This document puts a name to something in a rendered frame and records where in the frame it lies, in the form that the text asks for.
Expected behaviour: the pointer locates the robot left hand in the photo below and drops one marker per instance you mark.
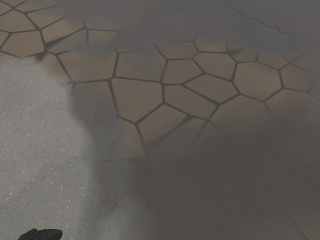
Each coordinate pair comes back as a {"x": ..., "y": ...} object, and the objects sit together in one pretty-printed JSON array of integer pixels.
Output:
[{"x": 45, "y": 234}]

